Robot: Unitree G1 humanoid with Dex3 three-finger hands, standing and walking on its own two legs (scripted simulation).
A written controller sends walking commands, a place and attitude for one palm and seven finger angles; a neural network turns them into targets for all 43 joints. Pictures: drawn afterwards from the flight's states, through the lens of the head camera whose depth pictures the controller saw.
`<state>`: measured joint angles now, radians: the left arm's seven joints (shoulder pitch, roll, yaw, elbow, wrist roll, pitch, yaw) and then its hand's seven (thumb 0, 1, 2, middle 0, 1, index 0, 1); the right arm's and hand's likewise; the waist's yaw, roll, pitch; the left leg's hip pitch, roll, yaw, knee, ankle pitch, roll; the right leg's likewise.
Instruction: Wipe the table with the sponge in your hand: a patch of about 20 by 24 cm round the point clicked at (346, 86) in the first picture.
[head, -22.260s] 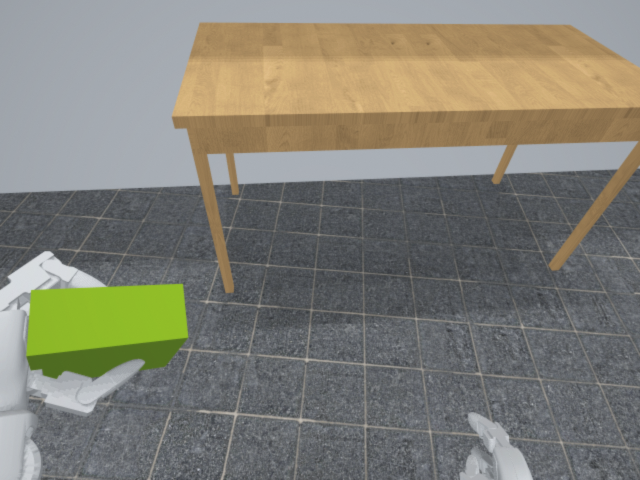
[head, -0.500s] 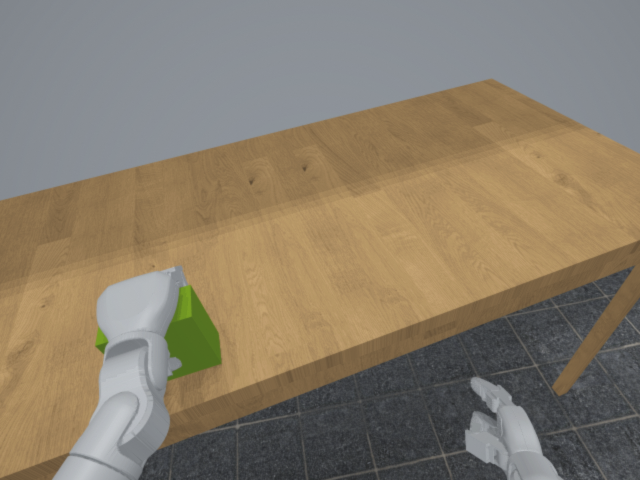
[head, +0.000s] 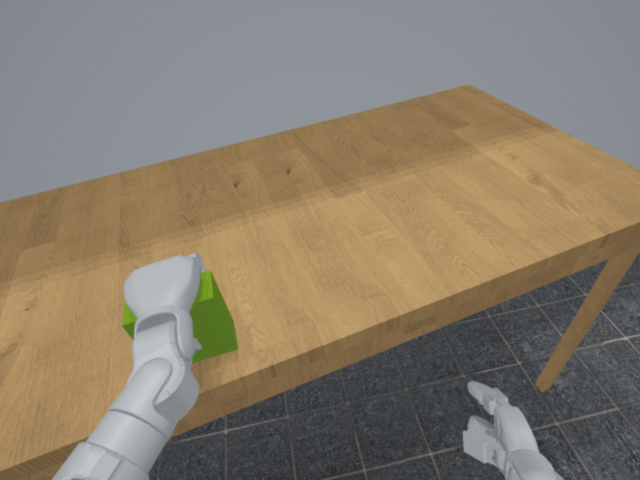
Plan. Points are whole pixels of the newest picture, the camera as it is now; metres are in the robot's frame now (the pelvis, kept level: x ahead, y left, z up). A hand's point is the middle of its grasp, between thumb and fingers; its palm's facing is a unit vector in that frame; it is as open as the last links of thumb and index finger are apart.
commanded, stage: wipe forward along the third lane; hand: left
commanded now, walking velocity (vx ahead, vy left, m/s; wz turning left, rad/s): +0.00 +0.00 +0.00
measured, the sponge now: (189, 331) +0.29 +0.24 +0.03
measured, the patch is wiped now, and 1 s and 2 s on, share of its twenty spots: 0.70 0.85 1.00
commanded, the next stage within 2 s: wipe back along the third lane in 1.44 s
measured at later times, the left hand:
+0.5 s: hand (184, 287) +0.34 +0.25 +0.08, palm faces -0.05 -0.03 -1.00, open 9.8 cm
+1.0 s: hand (179, 260) +0.39 +0.28 +0.08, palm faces -0.10 -0.01 -1.00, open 9.7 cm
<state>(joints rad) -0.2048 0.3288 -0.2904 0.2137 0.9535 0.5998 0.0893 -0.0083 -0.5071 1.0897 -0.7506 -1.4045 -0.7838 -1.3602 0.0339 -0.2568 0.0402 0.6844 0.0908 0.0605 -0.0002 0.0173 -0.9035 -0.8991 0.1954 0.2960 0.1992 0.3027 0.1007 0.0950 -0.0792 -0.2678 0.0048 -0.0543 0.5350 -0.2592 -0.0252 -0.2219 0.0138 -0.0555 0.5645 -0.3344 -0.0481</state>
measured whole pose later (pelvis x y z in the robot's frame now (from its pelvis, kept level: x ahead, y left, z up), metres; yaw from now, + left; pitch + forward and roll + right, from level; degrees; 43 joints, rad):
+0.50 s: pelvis -0.01 -0.02 +0.00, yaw +0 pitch +3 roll +1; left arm -0.42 0.40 -0.15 0.58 0.95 0.42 0.09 0.00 -0.54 1.10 -0.78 -1.37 -0.82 -1.33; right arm 0.15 -0.28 0.01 0.73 0.09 0.07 -0.05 0.02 -0.90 -0.90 0.20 0.30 0.20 0.30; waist 0.04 0.09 -0.09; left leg -0.36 0.03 -0.06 0.55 -0.25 0.00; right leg -0.32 0.05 -0.06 0.58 -0.31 -0.08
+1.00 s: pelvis -0.01 -0.02 -0.01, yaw -1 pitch +7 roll +0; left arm -0.64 0.51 -0.04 0.92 0.98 0.25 0.12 0.02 -0.53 1.11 -0.78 -1.38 -0.81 -1.35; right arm 0.23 -0.29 0.00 0.74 0.08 0.08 -0.03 0.01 -0.90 -0.90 0.20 0.30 0.20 0.30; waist -0.02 0.08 -0.10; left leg -0.48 0.05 -0.07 0.59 -0.26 0.02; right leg -0.42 0.06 -0.07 0.59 -0.30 -0.08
